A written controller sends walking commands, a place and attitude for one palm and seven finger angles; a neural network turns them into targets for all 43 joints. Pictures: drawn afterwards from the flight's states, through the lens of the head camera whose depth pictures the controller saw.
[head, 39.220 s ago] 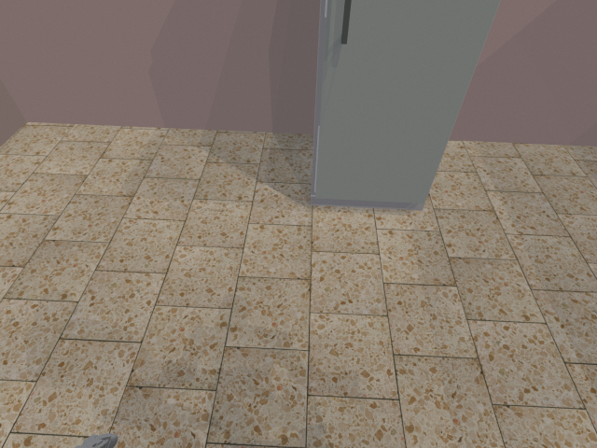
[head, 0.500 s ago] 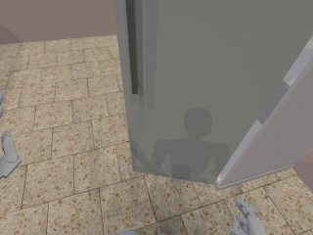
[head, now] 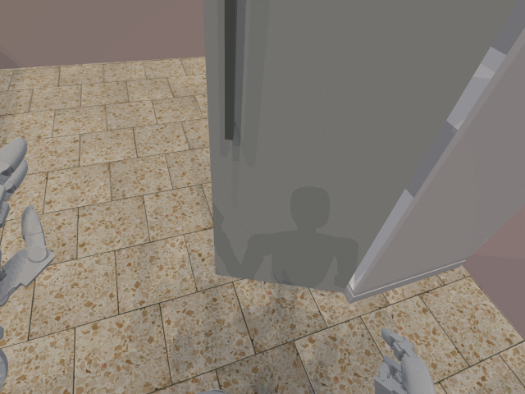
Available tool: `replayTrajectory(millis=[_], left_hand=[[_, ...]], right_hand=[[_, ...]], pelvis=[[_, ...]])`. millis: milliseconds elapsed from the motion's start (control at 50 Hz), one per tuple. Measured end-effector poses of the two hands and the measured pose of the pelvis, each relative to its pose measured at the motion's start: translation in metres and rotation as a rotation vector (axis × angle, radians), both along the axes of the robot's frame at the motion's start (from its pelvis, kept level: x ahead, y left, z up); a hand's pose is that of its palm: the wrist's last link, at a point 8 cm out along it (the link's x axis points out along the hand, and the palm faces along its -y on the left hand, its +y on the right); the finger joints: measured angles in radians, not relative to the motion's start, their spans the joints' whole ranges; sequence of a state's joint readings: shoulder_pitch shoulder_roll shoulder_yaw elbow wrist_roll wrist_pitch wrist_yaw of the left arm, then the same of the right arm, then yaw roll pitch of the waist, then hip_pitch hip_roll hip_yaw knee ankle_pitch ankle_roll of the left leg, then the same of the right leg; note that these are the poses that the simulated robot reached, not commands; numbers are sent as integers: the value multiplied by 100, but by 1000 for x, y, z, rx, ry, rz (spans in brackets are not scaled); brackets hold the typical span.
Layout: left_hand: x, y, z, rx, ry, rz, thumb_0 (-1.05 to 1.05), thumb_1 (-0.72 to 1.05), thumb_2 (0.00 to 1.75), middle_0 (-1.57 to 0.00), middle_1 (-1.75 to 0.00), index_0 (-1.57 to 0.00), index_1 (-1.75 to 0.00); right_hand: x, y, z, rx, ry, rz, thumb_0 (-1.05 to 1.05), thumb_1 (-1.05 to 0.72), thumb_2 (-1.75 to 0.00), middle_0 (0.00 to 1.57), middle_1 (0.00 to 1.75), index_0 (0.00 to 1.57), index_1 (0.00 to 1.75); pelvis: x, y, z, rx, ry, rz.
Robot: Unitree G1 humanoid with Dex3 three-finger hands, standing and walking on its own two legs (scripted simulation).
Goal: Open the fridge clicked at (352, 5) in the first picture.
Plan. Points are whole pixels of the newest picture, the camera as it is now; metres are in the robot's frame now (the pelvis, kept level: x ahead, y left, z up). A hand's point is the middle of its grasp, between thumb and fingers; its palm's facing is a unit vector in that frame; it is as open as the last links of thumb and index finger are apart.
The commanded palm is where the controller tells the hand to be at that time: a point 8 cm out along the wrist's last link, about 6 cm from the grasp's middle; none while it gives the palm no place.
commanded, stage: step back with the hand held close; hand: left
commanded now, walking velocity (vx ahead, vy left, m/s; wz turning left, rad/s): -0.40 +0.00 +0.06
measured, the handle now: (232, 26) +0.62 +0.15 +0.27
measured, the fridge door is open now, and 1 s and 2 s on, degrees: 64 64 64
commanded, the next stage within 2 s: stop stepping back and stand still in 0.04 s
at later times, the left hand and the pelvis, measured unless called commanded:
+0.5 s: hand out of the picture +0.09 +0.30 +0.17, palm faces +0.53 -0.80 -0.29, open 7.4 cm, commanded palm +0.02 +0.33 +0.19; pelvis -0.12 +0.02 +0.00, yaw +2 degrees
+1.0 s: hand out of the picture +0.09 +0.32 +0.17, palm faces +0.47 -0.78 -0.41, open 7.4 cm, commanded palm +0.02 +0.35 +0.19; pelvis -0.11 +0.04 +0.00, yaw +1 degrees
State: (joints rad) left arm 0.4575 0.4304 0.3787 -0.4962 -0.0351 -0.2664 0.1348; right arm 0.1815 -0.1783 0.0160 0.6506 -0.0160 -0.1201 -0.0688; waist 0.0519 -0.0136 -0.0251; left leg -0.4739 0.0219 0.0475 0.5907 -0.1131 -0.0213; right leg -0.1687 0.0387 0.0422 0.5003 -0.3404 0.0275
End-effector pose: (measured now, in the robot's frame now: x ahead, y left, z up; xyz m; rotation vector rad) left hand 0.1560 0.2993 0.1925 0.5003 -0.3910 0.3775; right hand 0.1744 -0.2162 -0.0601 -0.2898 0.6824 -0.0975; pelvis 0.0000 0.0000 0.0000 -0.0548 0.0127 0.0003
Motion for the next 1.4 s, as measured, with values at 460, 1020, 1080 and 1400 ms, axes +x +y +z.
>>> replayTrajectory(millis=[460,1020,1080,1400], left_hand=[[-119,33,-12,-108,9,127,1,89,90,-21,-30,-21,-31],[-106,49,-6,0,84,76,2,89,90,-21,-30,-21,-31],[-105,43,-1,23,99,54,2,89,90,-21,-30,-21,-31],[-85,53,-151,-191,740,84,0,90,90,-20,-30,-20,-30]], right_hand=[[-165,-24,-6,-78,66,-110,1,-90,-90,20,30,21,30],[-135,37,-9,40,0,-44,1,-90,-90,20,30,21,30],[-124,42,-4,61,-17,-25,1,-90,-90,20,30,21,30],[-114,15,-29,36,118,14,1,-90,-90,20,30,21,30]], pelvis=[[-107,19,2,23,-19,27],[-110,43,3,44,-37,23],[-106,41,6,38,-19,18],[-109,49,0,40,5,48]])
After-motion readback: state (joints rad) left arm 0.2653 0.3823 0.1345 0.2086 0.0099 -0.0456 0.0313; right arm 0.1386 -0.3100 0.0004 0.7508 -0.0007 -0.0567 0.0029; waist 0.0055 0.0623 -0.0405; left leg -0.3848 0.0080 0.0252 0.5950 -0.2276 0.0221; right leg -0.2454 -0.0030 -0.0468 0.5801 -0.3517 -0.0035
